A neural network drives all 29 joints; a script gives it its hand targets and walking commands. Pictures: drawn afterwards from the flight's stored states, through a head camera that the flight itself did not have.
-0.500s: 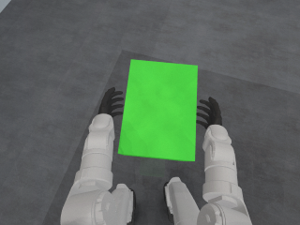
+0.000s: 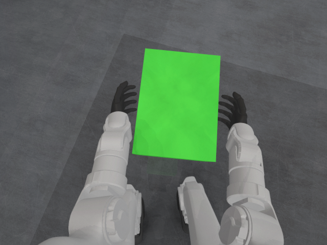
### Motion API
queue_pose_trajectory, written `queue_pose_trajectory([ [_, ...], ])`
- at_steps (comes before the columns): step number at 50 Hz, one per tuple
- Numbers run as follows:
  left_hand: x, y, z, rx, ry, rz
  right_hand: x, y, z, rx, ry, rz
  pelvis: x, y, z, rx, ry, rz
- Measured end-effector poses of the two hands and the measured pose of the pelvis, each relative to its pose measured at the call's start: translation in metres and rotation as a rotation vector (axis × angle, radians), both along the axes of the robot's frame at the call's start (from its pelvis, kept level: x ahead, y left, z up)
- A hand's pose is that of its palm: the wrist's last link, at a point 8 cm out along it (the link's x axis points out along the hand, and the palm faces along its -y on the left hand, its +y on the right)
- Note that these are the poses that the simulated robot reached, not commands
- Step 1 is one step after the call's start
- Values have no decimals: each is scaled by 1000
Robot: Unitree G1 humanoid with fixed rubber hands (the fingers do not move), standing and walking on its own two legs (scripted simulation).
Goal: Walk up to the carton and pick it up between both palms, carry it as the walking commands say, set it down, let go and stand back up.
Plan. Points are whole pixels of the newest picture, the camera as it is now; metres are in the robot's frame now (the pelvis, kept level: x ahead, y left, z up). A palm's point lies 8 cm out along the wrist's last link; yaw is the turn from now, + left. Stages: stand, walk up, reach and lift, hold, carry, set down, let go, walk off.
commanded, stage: set down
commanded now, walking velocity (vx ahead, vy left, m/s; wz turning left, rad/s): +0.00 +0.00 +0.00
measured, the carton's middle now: (176, 108) +0.46 -0.08 -0.15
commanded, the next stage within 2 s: none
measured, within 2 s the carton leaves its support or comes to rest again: neither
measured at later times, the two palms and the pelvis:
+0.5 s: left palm (128, 112) +0.46 +0.06 -0.14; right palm (227, 124) +0.40 -0.23 -0.15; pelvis -0.02 -0.01 -0.07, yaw +1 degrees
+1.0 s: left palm (133, 114) +0.48 +0.06 -0.23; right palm (218, 126) +0.42 -0.23 -0.24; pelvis -0.04 -0.02 -0.14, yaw +1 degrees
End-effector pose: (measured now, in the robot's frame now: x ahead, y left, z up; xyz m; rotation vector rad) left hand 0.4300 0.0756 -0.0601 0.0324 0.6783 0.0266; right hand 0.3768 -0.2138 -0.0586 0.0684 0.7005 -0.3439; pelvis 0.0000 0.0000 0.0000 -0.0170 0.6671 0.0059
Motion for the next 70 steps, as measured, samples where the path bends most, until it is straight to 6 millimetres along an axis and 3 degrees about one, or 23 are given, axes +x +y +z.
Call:
queue_pose_trajectory([
  [13, 14, -6, -43, 4, -3, 2, 11, -6, -44, 5, 3, 8, -13, 2, -39, -4, 52, 8],
  [39, 44, -18, -133, 32, 2, -11, 37, -16, -144, 8, 23, 12, -31, -16, -114, 12, 121, 9],
  [70, 67, -21, -249, 23, 22, -23, 64, -24, -251, -5, 33, 57, -42, -15, -189, 3, 145, 18],
])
